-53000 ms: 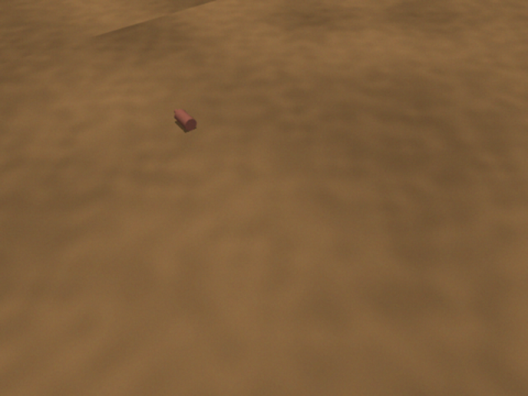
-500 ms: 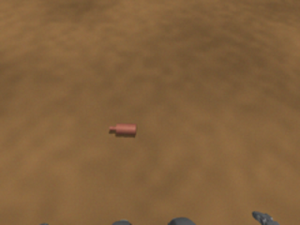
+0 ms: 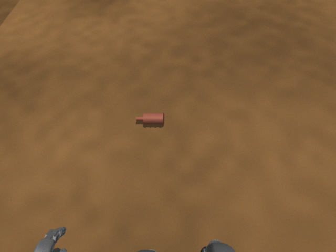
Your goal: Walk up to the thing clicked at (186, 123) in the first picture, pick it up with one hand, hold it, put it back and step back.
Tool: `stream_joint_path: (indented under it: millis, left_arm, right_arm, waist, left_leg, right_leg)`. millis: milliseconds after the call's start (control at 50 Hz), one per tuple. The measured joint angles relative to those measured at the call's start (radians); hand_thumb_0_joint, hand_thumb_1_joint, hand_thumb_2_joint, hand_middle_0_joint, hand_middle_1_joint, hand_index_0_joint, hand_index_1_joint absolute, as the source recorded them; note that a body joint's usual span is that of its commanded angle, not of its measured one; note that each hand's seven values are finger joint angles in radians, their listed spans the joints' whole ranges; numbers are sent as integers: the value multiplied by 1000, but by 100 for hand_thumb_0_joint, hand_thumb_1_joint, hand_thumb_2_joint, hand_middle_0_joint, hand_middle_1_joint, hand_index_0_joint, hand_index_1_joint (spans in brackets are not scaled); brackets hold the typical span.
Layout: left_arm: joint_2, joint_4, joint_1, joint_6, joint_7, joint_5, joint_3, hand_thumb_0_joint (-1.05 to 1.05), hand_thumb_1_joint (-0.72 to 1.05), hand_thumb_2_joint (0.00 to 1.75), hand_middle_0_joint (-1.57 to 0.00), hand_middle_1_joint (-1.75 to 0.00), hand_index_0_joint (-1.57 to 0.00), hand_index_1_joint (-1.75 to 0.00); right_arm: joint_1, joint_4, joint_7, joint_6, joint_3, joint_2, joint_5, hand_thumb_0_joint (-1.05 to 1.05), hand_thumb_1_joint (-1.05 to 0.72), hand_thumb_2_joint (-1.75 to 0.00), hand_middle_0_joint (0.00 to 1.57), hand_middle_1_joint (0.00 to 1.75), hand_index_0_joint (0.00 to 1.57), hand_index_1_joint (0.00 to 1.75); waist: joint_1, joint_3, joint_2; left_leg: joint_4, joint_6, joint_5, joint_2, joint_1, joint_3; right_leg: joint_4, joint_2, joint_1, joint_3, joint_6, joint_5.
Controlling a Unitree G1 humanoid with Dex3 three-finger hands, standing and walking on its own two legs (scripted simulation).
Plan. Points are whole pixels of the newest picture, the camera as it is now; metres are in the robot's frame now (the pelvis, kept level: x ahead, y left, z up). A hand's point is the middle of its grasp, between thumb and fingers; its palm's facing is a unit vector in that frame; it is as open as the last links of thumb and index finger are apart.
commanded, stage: step back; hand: left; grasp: from above
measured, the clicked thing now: (150, 118) +0.99 +0.20 -0.72
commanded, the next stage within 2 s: stand in 1.50 s
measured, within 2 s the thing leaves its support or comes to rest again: neither
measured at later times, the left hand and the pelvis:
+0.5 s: hand out of the picture -0.11 +0.25 -0.13, palm faces -0.05 -0.91 -0.42, open 7.4 cm; pelvis -0.15 -0.02 +0.01, yaw -6 degrees
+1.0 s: hand out of the picture -0.07 +0.25 -0.13, palm faces -0.01 -0.91 -0.42, open 7.4 cm; pelvis -0.16 -0.03 +0.00, yaw -1 degrees
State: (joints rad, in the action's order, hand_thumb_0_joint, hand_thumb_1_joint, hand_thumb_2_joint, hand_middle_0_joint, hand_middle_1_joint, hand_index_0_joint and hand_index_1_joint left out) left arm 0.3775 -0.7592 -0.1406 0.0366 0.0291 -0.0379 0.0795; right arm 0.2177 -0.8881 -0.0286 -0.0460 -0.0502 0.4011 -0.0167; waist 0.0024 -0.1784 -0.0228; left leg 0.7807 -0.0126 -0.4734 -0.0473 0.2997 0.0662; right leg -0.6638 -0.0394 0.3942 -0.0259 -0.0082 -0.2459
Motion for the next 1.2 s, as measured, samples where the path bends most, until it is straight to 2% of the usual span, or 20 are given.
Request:
stream_joint_path:
  millis: [60, 140, 220, 260, 340, 380, 420, 480, 560, 640, 680, 720, 780, 820, 900, 960, 1000, 1040, 1120, 1200]
  left_arm:
    - [27, 8, 48, 14, 0, 13, -1, 1, 90, 90, -21, -30, -21, -30]
    - [6, -36, 42, 40, -1, 23, -7, 1, 90, 90, -21, -30, -20, -30]
    - [6, -54, 8, 37, -14, 32, -7, 1, 90, 90, -21, -30, -20, -30]
    - [7, -64, -10, 27, -16, 29, -7, 1, 90, 90, -21, -30, -20, -30]
    - [16, -106, -60, -7, -20, 23, -10, 1, 90, 90, -21, -30, -20, -30]
    - [-1, -154, -67, -25, -17, 15, -8, 1, 90, 90, -21, -30, -20, -30]
    - [-27, -185, -86, -33, -21, 1, -14, 1, 90, 90, -21, -30, -20, -30]
    - [-27, -202, -140, -33, -23, -9, -19, 1, 90, 90, -21, -30, -21, -30]
    - [-30, -215, -154, -48, -19, -6, -18, 1, 90, 90, -21, -30, -21, -30]
    - [-11, -192, -130, -60, -26, -7, -13, 1, 90, 90, -21, -30, -21, -30]
    - [10, -182, -108, -54, -26, -1, -10, 1, 90, 90, -21, -30, -21, -30]
    - [23, -182, -103, -46, -24, 8, -9, 1, 90, 90, -21, -30, -21, -30]
    - [27, -205, -95, -36, -29, 13, -13, 1, 90, 90, -21, -30, -20, -30]
    - [34, -207, -94, -41, -37, 16, -11, 1, 90, 90, -21, -30, -20, -30]
    - [38, -209, -81, -58, -45, 18, -4, 1, 90, 90, -21, -30, -20, -30]
    - [16, -217, -65, -75, -35, 12, -3, 1, 90, 90, -21, -30, -20, -30]
    - [-5, -216, -63, -83, -30, 1, -10, 1, 90, 90, -21, -30, -20, -30]
    - [-18, -214, -65, -81, -32, -2, -16, 1, 90, 90, -21, -30, -20, -30]
    - [-41, -216, -64, -89, -31, 2, -28, 1, 90, 90, -21, -30, -21, -30]
    - [-36, -221, -49, -86, -32, 6, -32, 1, 90, 90, -21, -30, -21, -30]
  right_arm:
    - [-21, -12, 7, 6, 0, -41, -13, 1, -90, -90, 20, 30, 20, 30]
    - [-27, 7, 25, 7, 16, -49, -23, 1, -90, -90, 21, 30, 21, 30]
    - [-52, 23, 18, 7, 20, -49, -26, 1, -90, -90, 21, 30, 21, 30]
    - [-77, 36, 17, 9, 15, -42, -24, 1, -90, -90, 21, 30, 21, 30]
    - [-130, 62, 23, 13, 8, -25, -24, 1, -90, -90, 21, 30, 21, 30]
    - [-152, 62, 27, 8, 0, -3, -20, 0, -90, -90, 21, 30, 21, 30]
    - [-137, 43, 24, -5, -10, 9, -14, 0, -90, -90, 21, 30, 21, 30]
    - [-87, -2, 29, -16, -11, -1, -8, 0, -90, -90, 20, 30, 20, 30]
    - [-34, -40, 34, -2, -12, 12, -5, 1, -90, -90, 20, 30, 20, 30]
    - [3, -76, 45, 12, -13, 8, -14, 1, -90, -90, 20, 30, 20, 30]
    - [4, -96, 47, 25, -16, -15, -18, 1, -90, -90, 20, 30, 20, 30]
    - [3, -98, 50, 41, -15, -40, -24, 1, -90, -90, 20, 30, 20, 30]
    - [16, -86, 60, 56, -13, -52, -23, 1, -90, -90, 21, 30, 20, 30]
    - [23, -80, 59, 61, -9, -57, -25, 1, -90, -90, 21, 30, 21, 30]
    - [27, -74, 58, 62, -8, -47, -23, 1, -90, -90, 21, 30, 21, 30]
    - [22, -79, 49, 40, -9, -21, -10, 1, -90, -90, 21, 30, 21, 30]
    - [22, -90, 34, 25, -9, -15, -5, 1, -90, -90, 21, 30, 20, 30]
    - [18, -100, 29, 21, -7, -17, -5, 1, -90, -90, 21, 30, 20, 30]
    - [8, -102, 32, 37, -4, -4, -4, 1, -90, -90, 20, 30, 20, 30]
    - [-7, -107, 37, 46, -3, -5, -8, 1, -90, -90, 20, 30, 20, 30]
  waist:
    - [-14, -45, 86]
    - [11, -19, 58]
    - [-1, 22, 54]
    - [-10, 26, 48]
    - [-30, 33, 44]
    - [-24, 22, -6]
    - [-14, 34, -58]
    - [-59, 96, -19]
    - [-40, 122, -28]
    - [-28, 115, -30]
    - [-32, 91, 10]
    - [-40, 80, 48]
    - [-16, 99, 34]
    - [-10, 106, 37]
    - [9, 108, 37]
    - [11, 102, -6]
    - [3, 116, -26]
    - [-16, 126, -14]
    - [-25, 123, -20]
    - [-26, 108, -14]
  left_leg:
    - [-139, 22, 128, -31, -59, -57]
    - [-126, 37, 158, 18, -18, -36]
    - [-186, 31, 230, 55, 18, -43]
    - [-193, 30, 254, 70, 44, -49]
    - [-156, 22, 272, 95, 102, -86]
    - [-96, 20, 260, 129, 133, -68]
    - [-45, 33, 156, 119, 151, 1]
    - [81, 16, 40, 37, 153, 31]
    - [107, 5, 56, 15, 106, 54]
    - [-89, 0, 29, 42, -1, -2]
    - [-196, 4, 166, 16, -49, -28]
    - [-218, 9, 194, -3, -66, -55]
    - [-218, 39, 181, 21, -65, -42]
    - [-239, 39, 187, 34, -77, -43]
    - [-230, 12, 181, 48, -81, -35]
    - [-138, 1, 125, 82, -58, -9]
    - [-38, 12, 37, 59, -19, 41]
    - [59, 15, -18, 30, 19, 28]
    - [85, 15, 10, 33, 58, 24]
    - [-62, 9, 57, 68, 30, -16]
  right_leg:
    - [-70, -42, 44, 35, 3, 4]
    - [-341, 83, 93, 108, -5, -275]
    - [-541, 143, 79, 161, -2, -248]
    - [-482, 126, 19, 148, 12, -252]
    - [-110, 52, -154, 98, 22, -240]
    - [40, 72, -225, 63, 15, -173]
    - [40, 98, -232, 35, 3, -159]
    - [22, 59, -202, 80, -13, -157]
    - [54, 29, -195, 62, 6, -126]
    - [39, 9, -172, 25, 17, -128]
    - [1, -26, -159, 30, 26, -144]
    - [-62, -38, -132, 60, 5, -173]
    - [-184, 5, -77, 41, -15, -283]
    - [-188, 12, -57, 31, -21, -278]
    - [-58, 14, -73, 13, -16, -200]
    - [62, 46, -126, -21, -17, -24]
    - [58, 56, -132, -37, -23, -39]
    - [63, 42, -139, -26, -33, -51]
    - [112, 26, -170, -30, -23, -39]
    - [101, 10, -171, -38, -11, -59]
